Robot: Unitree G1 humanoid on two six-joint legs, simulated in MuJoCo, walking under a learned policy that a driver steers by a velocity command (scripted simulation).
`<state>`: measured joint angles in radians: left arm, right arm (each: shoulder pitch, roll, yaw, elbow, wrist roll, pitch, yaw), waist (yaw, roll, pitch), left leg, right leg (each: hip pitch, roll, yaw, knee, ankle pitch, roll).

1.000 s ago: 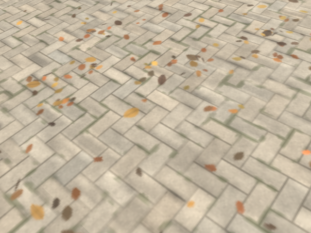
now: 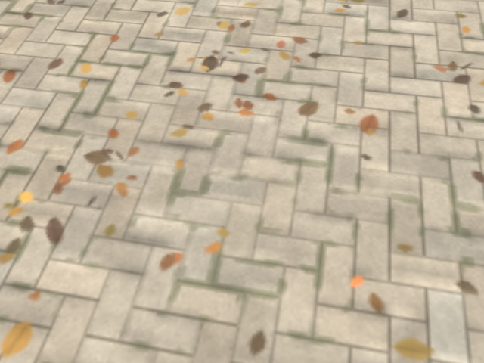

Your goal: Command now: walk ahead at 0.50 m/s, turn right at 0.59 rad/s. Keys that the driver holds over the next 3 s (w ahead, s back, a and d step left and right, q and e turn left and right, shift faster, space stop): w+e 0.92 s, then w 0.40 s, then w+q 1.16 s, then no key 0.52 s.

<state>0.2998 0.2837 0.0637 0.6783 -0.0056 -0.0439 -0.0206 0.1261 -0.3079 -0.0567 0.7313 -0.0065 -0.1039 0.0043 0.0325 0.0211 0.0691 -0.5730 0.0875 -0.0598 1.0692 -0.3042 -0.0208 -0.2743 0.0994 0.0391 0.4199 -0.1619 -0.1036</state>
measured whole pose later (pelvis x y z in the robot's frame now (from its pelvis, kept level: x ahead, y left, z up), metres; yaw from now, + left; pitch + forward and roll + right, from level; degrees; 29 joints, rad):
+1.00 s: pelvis +0.52 -0.11 +0.00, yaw -35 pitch +1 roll +0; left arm 0.29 0.29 0.06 0.64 0.00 -0.04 -0.02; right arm 0.14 -0.32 -0.04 0.74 0.00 -0.10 0.01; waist 0.02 0.03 0.06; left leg -0.57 0.10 -0.05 1.07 -0.30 -0.03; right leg -0.25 0.11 0.04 0.40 -0.16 -0.10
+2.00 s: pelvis +1.00 -0.41 +0.00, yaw -20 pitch +1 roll -2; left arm 0.27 0.27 0.06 0.77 0.01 -0.10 -0.01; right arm 0.25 -0.33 -0.07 0.70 0.03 -0.02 0.00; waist 0.03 0.06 0.02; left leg -0.61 0.07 -0.05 1.08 -0.28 -0.01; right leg -0.16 0.02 -0.08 0.33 -0.19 -0.02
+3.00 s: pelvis +1.46 -0.47 -0.01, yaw +4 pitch +0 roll -1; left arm 0.11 0.22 0.01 0.80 0.01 -0.02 -0.02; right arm 0.23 -0.27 -0.05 0.76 -0.01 0.05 -0.03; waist 0.00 0.02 0.06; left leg -0.30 0.04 -0.08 0.61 -0.31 -0.05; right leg -0.36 0.04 -0.02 0.48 -0.12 -0.04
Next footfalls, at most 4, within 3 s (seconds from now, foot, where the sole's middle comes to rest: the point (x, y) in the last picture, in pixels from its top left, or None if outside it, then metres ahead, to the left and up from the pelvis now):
0.28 left None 0.35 0.14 -0.78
0.80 right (344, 328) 0.54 -0.20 -0.78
1.30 left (329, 217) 0.90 -0.19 -0.78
1.78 right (430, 196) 0.98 -0.53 -0.78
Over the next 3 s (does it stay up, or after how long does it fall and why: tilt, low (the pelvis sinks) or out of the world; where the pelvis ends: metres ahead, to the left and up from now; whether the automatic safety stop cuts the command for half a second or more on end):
stays up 1.46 -0.47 -0.01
